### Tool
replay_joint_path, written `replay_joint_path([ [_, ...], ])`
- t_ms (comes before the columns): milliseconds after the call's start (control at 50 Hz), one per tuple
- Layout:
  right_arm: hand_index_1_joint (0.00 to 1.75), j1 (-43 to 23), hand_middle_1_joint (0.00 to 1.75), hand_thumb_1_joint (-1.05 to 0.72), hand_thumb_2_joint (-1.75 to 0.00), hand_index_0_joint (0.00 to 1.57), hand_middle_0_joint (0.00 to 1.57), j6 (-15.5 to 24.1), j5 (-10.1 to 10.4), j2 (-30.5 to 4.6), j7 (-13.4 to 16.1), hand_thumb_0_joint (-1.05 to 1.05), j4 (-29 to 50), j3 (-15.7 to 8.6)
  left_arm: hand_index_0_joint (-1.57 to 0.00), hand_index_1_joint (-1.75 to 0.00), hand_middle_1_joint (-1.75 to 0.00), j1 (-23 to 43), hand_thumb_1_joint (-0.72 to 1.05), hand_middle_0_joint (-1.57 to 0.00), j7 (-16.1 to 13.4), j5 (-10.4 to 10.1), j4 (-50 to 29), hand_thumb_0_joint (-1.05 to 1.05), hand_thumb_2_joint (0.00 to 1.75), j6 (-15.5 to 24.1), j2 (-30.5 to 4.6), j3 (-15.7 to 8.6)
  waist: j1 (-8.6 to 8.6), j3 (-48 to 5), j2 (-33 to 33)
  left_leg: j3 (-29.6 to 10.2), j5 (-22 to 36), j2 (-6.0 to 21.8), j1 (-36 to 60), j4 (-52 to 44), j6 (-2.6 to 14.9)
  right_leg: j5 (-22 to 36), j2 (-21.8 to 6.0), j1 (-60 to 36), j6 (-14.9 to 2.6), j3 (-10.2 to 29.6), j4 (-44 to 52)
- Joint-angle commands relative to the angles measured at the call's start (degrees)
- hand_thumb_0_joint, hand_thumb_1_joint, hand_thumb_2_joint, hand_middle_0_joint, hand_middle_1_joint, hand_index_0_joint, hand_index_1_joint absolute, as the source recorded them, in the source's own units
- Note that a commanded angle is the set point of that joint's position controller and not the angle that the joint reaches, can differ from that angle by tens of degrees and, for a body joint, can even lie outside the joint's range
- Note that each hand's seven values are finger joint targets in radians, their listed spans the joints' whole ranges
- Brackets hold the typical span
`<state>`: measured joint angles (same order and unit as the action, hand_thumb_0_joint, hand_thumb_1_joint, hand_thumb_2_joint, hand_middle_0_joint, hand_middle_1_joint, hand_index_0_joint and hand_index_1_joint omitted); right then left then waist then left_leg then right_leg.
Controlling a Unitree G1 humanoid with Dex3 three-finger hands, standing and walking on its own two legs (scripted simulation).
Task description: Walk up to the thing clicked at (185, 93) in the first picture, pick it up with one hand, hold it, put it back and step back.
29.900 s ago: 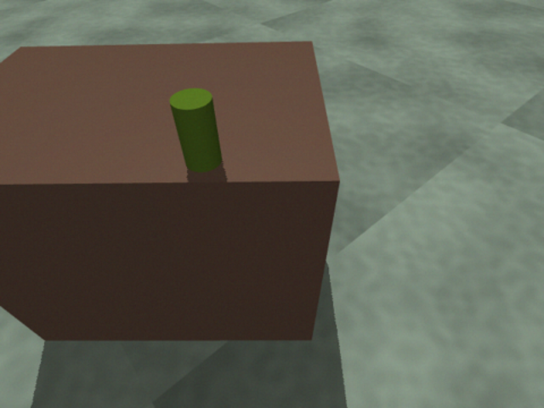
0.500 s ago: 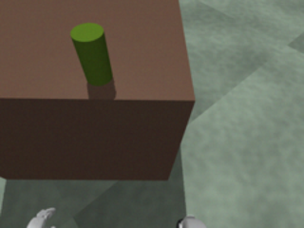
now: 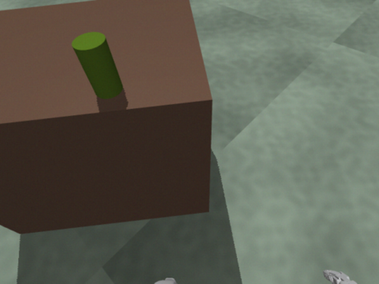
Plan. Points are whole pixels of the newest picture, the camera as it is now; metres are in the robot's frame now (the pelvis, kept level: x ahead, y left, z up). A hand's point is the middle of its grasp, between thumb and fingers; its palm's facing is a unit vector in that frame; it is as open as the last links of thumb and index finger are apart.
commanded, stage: step back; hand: left
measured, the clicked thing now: (99, 67) +0.62 +0.25 +0.11
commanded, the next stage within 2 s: none
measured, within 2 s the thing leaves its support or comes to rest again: neither
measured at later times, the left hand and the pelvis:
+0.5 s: hand out of the picture -0.05 +0.28 -0.15, palm faces +0.07 -0.94 -0.34, open 7.4 cm; pelvis -0.14 +0.00 +0.01, yaw +3 degrees
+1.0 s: hand out of the picture -0.21 +0.25 -0.14, palm faces +0.06 -0.90 -0.44, open 7.4 cm; pelvis -0.31 -0.04 -0.01, yaw +5 degrees
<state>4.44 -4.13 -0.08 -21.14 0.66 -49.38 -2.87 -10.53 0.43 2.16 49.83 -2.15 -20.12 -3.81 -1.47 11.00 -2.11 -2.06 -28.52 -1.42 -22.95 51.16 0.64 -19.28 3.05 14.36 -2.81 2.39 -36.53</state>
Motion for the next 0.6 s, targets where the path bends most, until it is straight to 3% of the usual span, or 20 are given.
replay_joint_path([
  [0, 0.3, 4.73, 0.3, -0.9, -0.9, 0.2, 0.2, 1.62, 0.83, -12.5, 1.14, 0.0, 2.54, -3.05, -0.2, -0.3, -0.3, 5.28, 0.9, -0.2, -1.76, -0.57, -8.62, 0.0, 0.9, 1.82, -14.48, -4.04, 1.81, -8.46, 8.37, -9.22, -2.87, -5.01, -1.56, 17.52, -0.21, 32.88, -16.03, 1.41, -9.74, 14.0, 13.39],
  [20, 0.3, 5.34, 0.3, -0.9, -0.9, 0.2, 0.2, 1.93, 0.77, -11.63, 1.38, 0.0, 2.21, -2.66, -0.2, -0.3, -0.3, 5.8, 0.9, -0.2, -1.86, -0.42, -8.54, 0.0, 0.9, 1.6, -13.56, -4.04, 2.13, -10.3, 8.81, -8.02, -1.56, -5.85, -2.43, 17.34, -0.58, 34.11, -14.03, -1.03, -8.07, 10.83, 11.93],
  [60, 0.3, 5.26, 0.3, -0.9, -0.9, 0.2, 0.2, 2.43, 0.62, -11.92, 1.75, 0.0, 2.8, -2.09, -0.2, -0.3, -0.3, 2.68, 0.9, -0.2, -1.82, -0.11, -8.98, 0.0, 0.9, 1.36, -12.76, -3.81, -0.13, -12.86, 7.88, -6.5, -0.69, -5.65, -3.65, 15.55, -1.93, 35.26, -13.23, -5.86, -8.78, 10.49, 9.91],
  [120, 0.3, 5.32, 0.3, -0.9, -0.9, 0.2, 0.2, 3.07, 0.31, -10.82, 2.04, 0.0, 3.63, -1.59, -0.2, -0.3, -0.3, -0.38, 0.9, -0.2, -2.24, 0.2, -9.34, 0.0, 0.9, 0.79, -12.28, -4.04, -2.13, -15.22, 10.63, -4.47, -1.64, -3.44, -7.57, 4.76, -3.15, 37.98, -14.78, -16.71, -10.0, 10.81, 7.83],
  [160, 0.3, 5.51, 0.3, -0.9, -0.9, 0.2, 0.2, 3.47, -0.16, -10.75, 1.96, 0.0, 3.94, -1.75, -0.2, -0.3, -0.3, -0.63, 0.9, -0.2, -2.34, 0.11, -9.74, 0.0, 0.9, 0.35, -12.77, -4.09, -2.33, -16.06, 12.55, -2.36, -2.32, -1.55, -4.5, -3.18, -2.98, 38.51, -15.91, -16.95, -9.98, 11.24, 6.73],
  [220, 0.3, 9.0, 0.3, -0.9, -0.9, 0.2, 0.2, 3.54, -0.88, -10.94, 1.53, 0.0, 2.64, -2.54, -0.2, -0.3, -0.3, 1.55, 0.9, -0.2, -2.01, -0.18, -10.5, 0.0, 0.9, -0.32, -14.01, -4.03, -0.66, -17.44, 15.17, 0.64, 2.91, -0.5, 2.82, -14.73, -1.23, 32.79, -15.63, -13.31, -8.29, 11.52, 5.35],
  [260, 0.3, 13.15, 0.3, -0.9, -0.9, 0.2, 0.2, 3.63, -1.11, -11.69, 1.12, 0.0, 0.8, -3.32, -0.2, -0.3, -0.3, 4.45, 0.9, -0.2, -1.54, -0.63, -11.13, 0.0, 0.9, -0.85, -15.06, -3.79, 2.02, -17.88, 12.98, 2.29, 13.68, -0.42, 11.76, -24.43, 0.68, 22.7, -14.51, -5.4, -5.3, 10.4, 4.2],
  [280, 0.3, 12.86, 0.3, -0.9, -0.9, 0.2, 0.2, 3.73, -1.69, -13.46, 1.05, 0.0, 1.07, -3.97, -0.2, -0.3, -0.3, 4.83, 0.9, -0.2, -1.36, -0.72, -11.41, 0.0, 0.9, -1.04, -13.71, -3.19, 2.43, -16.2, 7.58, -4.59, 15.71, 3.5, 12.99, -26.5, 2.73, 13.96, -11.56, 1.34, -2.43, 9.2, 1.32],
  [300, 0.3, 11.25, 0.3, -0.9, -0.9, 0.2, 0.2, 3.78, -2.56, -17.38, 0.81, 0.0, 1.88, -4.67, -0.2, -0.3, -0.3, 5.58, 0.9, -0.2, -1.3, -0.92, -12.0, 0.0, 0.9, -1.0, -11.67, -2.8, 2.75, -14.21, -4.52, -19.9, 19.11, 14.81, 13.48, -31.26, 7.49, -1.21, -3.92, 11.24, 0.56, 4.69, -7.64],
  [320, 0.3, 7.05, 0.3, -0.9, -0.9, 0.2, 0.2, 3.66, -2.58, -21.51, 0.42, 0.0, 3.05, -5.38, -0.2, -0.3, -0.3, 8.24, 0.9, -0.2, -1.78, -0.86, -11.84, 0.0, 0.9, -0.99, -13.0, -4.09, 3.69, -11.59, -10.72, -28.69, 19.27, 24.27, 3.88, -35.72, 14.87, -16.14, 2.2, 10.98, 2.31, 2.15, -21.73],
  [340, 0.3, 4.09, 0.3, -0.9, -0.9, 0.2, 0.2, 4.08, -2.67, -22.81, 0.72, 0.0, 4.27, -5.82, -0.2, -0.3, -0.3, 8.41, 0.9, -0.2, -2.09, -0.14, -11.28, 0.0, 0.9, -1.1, -14.05, -4.78, 3.8, -9.58, -10.56, -32.3, 20.77, 27.37, -2.35, -36.66, 18.48, -17.97, 2.28, 8.55, 2.48, 8.22, -32.41],
  [360, 0.3, 1.41, 0.3, -0.9, -0.9, 0.2, 0.2, 4.35, -2.96, -20.69, 1.01, 0.0, 4.58, -5.24, -0.2, -0.3, -0.3, 5.91, 0.9, -0.2, -1.87, -0.34, -9.79, 0.0, 0.9, -1.2, -14.29, -4.78, 1.54, -8.46, -7.39, -26.87, 22.92, 25.57, -2.62, -35.08, 17.63, -15.36, 2.51, 8.8, 2.23, 9.72, -36.67],
  [380, 0.3, -0.04, 0.3, -0.9, -0.9, 0.2, 0.2, 4.44, -3.01, -17.22, 1.07, 0.0, 5.08, -4.09, -0.2, -0.3, -0.3, 3.64, 0.9, -0.2, -1.49, -1.0, -8.39, 0.0, 0.9, -1.32, -13.48, -4.84, -0.13, -9.11, -4.07, -18.46, 28.16, 20.09, 0.91, -32.58, 14.52, -11.93, 3.56, 10.19, 2.12, 10.31, -37.75],
  [400, 0.3, -1.95, 0.3, -0.9, -0.9, 0.2, 0.2, 4.54, -3.0, -15.1, 1.12, 0.0, 5.68, -3.57, -0.2, -0.3, -0.3, 0.53, 0.9, -0.2, -1.28, -1.51, -7.1, 0.0, 0.9, -1.26, -12.95, -4.67, -2.27, -9.39, -3.62, -12.48, 30.54, 15.59, 4.16, -30.86, 11.61, -9.25, 4.14, 12.19, 1.86, 10.18, -38.18],
  [420, 0.3, -0.95, 0.3, -0.9, -0.9, 0.2, 0.2, 4.6, -2.76, -14.0, 1.13, 0.0, 5.54, -3.38, -0.2, -0.3, -0.3, -0.63, 0.9, -0.2, -1.01, -1.38, -6.71, 0.0, 0.9, -1.27, -12.78, -4.69, -2.25, -9.23, -4.51, -10.25, 30.38, 13.66, 6.06, -29.98, 10.21, -7.46, 4.73, 13.34, 2.24, 9.48, -37.88],
  [440, 0.3, 0.26, 0.3, -0.9, -0.9, 0.2, 0.2, 4.62, -2.44, -13.97, 1.05, 0.0, 5.2, -3.53, -0.2, -0.3, -0.3, -0.78, 0.9, -0.2, -0.81, -1.14, -6.53, 0.0, 0.9, -1.29, -12.7, -4.74, -1.63, -9.31, -5.56, -10.16, 30.57, 13.46, 7.91, -29.45, 10.28, -6.86, 4.71, 13.69, 2.93, 8.92, -37.82],
  [520, 0.3, 5.67, 0.3, -0.9, -0.9, 0.2, 0.2, 3.91, -1.8, -13.71, 1.1, 0.0, 5.26, -3.78, -0.2, -0.3, -0.3, 0.84, 0.9, -0.2, -0.89, -0.55, -7.55, 0.0, 0.9, -0.16, -11.21, -3.66, 2.17, -12.94, -7.7, -9.12, 39.77, 14.76, 21.46, -23.74, 13.24, -10.96, 1.36, 14.28, 5.34, 5.39, -20.91],
  [540, 0.3, 5.85, 0.3, -0.9, -0.9, 0.2, 0.2, 3.77, -1.79, -14.44, 1.13, 0.0, 5.58, -4.06, -0.2, -0.3, -0.3, 0.45, 0.9, -0.2, -0.9, -0.63, -7.49, 0.0, 0.9, -0.01, -11.19, -3.38, 2.33, -14.03, -9.26, -9.66, 41.03, 15.91, 22.81, -22.89, 13.36, -11.25, -0.24, 12.6, 5.24, 4.86, -15.53],
  [580, 0.3, 5.5, 0.3, -0.9, -0.9, 0.2, 0.2, 3.05, -1.9, -15.49, 0.9, 0.0, 5.91, -4.22, -0.2, -0.3, -0.3, -0.84, 0.9, -0.2, -0.9, -0.76, -6.39, 0.0, 0.9, 0.4, -11.14, -3.07, 2.34, -16.28, -10.79, -8.45, 39.76, 14.97, 21.12, -21.12, 12.14, -9.49, -1.81, 6.81, 4.66, 0.95, -4.49],
])
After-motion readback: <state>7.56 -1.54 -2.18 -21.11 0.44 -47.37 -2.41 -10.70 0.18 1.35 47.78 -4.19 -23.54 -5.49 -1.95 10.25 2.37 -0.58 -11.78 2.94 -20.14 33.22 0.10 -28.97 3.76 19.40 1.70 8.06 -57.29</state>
